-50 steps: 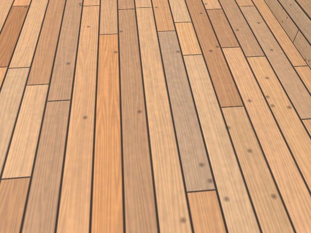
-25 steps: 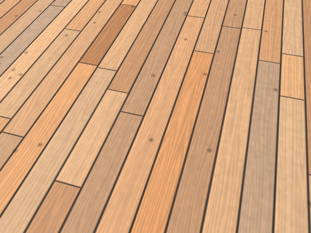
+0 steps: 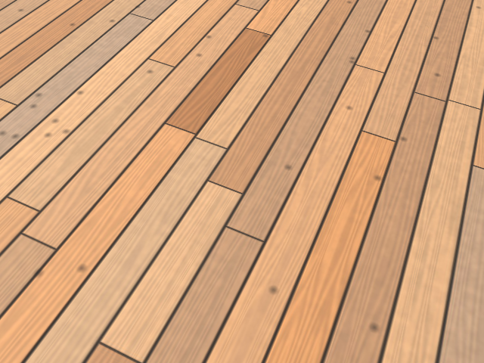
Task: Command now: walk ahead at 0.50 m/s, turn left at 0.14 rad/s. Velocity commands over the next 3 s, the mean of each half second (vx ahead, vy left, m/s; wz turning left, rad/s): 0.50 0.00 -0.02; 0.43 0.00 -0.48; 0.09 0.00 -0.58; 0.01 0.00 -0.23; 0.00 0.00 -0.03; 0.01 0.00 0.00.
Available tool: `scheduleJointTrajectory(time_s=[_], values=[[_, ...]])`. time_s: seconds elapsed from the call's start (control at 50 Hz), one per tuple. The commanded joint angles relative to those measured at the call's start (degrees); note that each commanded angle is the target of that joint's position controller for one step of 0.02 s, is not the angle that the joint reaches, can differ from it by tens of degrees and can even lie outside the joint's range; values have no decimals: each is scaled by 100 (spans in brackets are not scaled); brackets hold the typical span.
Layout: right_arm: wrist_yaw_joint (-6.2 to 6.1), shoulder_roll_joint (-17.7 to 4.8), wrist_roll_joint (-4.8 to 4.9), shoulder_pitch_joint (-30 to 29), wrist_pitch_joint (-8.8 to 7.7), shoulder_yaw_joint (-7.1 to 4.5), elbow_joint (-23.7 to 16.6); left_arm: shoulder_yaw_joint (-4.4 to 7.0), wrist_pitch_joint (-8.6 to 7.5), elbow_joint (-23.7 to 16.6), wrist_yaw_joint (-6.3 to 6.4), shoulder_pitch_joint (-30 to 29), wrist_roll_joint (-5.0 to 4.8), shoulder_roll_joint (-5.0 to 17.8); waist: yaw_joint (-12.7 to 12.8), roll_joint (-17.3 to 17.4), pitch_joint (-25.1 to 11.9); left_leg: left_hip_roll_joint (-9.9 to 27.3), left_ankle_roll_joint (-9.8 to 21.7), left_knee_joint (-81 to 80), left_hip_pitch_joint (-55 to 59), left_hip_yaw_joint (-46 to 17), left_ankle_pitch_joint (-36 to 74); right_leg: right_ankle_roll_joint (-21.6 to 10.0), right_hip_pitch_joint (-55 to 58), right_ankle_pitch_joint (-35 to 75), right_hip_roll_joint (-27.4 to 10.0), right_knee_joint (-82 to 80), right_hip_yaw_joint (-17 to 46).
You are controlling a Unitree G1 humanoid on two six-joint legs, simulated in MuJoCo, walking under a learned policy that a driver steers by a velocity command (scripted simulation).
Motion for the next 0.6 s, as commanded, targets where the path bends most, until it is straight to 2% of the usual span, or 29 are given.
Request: scheduleJointTrajectory(time_s=[0.02, 0.08, 0.12, 0.18, 0.22, 0.26, 0.28, 0.3, 0.32, 0.34, 0.36, 0.38, 0.4, 0.42, 0.44, 0.46, 0.5, 0.54, 0.6], values=[[-99, -791, 2, -149, -141, -193, -271, 91, 18, -311, 28, 30, 50, 299, 151, 523, -106, 1516, 970, -1036, 214, -1048, 1877, 125, -350, 853, -98, -620, 86], [-165, -845, 21, 68, -89, -184, -122, 42, -43, -426, -46, -471, 21, 164, -65, 572, 24, 1403, 769, -1073, 408, -791, 1585, 82, -324, 1724, 44, -1739, 7], [-187, -932, 48, 265, -70, -194, 1, 3, -80, -535, -108, -858, -10, 95, -233, 588, 154, 1452, 724, -1093, 564, -775, 1258, 38, -266, 2008, 168, -2328, -86], [-201, -1002, 73, 545, -19, -206, 198, -15, -130, -724, -217, -1308, -43, 111, -406, 584, 321, 1670, 728, -901, 1043, -877, 1165, -68, -398, 1835, 292, -2825, -119], [-224, -1044, 89, 627, 30, -222, 301, -15, -165, -842, -295, -1440, -49, 147, -387, 629, 352, 1846, 671, -676, 1401, -961, 1406, -208, -449, 1454, 358, -3052, -109], [-250, -1104, 101, 569, 74, -244, 353, 8, -190, -851, -341, -1278, -43, 232, -237, 722, 245, 1920, 548, -408, 1597, -976, 1955, -371, -79, 1038, 475, -3239, -178], [-259, -1166, 93, 485, 93, -258, 351, 48, -196, -802, -336, -1028, -34, 325, -82, 798, 70, 1870, 475, -120, 1620, -926, 2740, -469, 398, 832, 629, -3285, -305], [-264, -1200, 83, 359, 120, -257, 342, 131, -197, -659, -305, -471, -18, 462, 254, 808, -290, 1685, 370, 530, 1541, -759, 3736, -610, 1255, 861, 847, -3420, -506], [-280, -1096, 36, 287, 132, -205, 300, 249, -184, -410, -257, 434, -4, 735, 660, 688, -922, 1378, 187, 1636, 1109, -448, 3927, -822, 2595, 1165, 778, -3320, -451], [-294, -760, -130, 604, 84, -77, 172, 355, -154, -276, -214, 1366, 45, 1229, 785, -229, -1876, 902, -78, 3633, -379, -149, 1983, -1366, 4598, 1557, -447, -3041, 1087], [-211, -234, -48, 1281, -52, 71, 210, 369, -144, -139, -273, 1572, 16, 1348, 448, -1660, -2484, 3, -385, 5203, -2377, -454, -2160, -2163, 6088, 138, -1350, -4010, 3867], [-165, -843, 64, 724, -161, -40, 192, 244, -124, -202, -262, 1458, -82, 827, 681, -983, -2053, 360, -319, 5710, -3060, -882, -2164, -1902, 5890, -771, -1166, -4417, 4003], [-136, -1012, 162, 46, -229, -85, -26, 190, -92, -311, -229, 950, -75, 677, 652, -519, -1146, 616, -280, 5620, -3359, -710, -1606, -1677, 5028, -557, -983, -4521, 3190], [-158, -936, 95, -283, -261, -62, -99, 167, -65, -400, -223, 604, -24, 638, 504, 79, -665, 832, -280, 5322, -3187, -594, -1163, -1606, 4153, 82, -773, -4628, 2620], [-179, -887, -4, -333, -261, -87, -129, 147, -57, -457, -223, 403, 24, 563, 305, 215, -429, 988, -319, 4926, -2892, -591, -890, -1593, 3506, 673, -602, -4753, 2276], [-185, -829, -41, -212, -228, -100, -136, 117, -62, -496, -216, 310, 71, 477, 121, 100, -423, 1088, -359, 4679, -2540, -630, -742, -1585, 3148, 970, -438, -4894, 2068], [-220, -681, -67, -63, -141, -88, -122, 131, -87, -498, -198, 284, 15, 485, -24, -78, -391, 1090, -509, 4231, -2293, -539, -667, -1666, 2759, 1239, -269, -5103, 1718], [-271, -619, -94, -360, -71, -72, -245, 184, -103, -457, -140, 390, -25, 625, 0, -97, -231, 1058, -678, 3649, -2362, -469, -341, -1702, 2464, 1364, -188, -5235, 1456], [-265, -512, -81, -1050, -93, -27, -416, 239, -45, -389, -42, 647, -60, 738, 224, -96, -77, 927, -786, 2426, -2296, -481, 723, -1495, 2323, 1103, 23, -5238, 1201]])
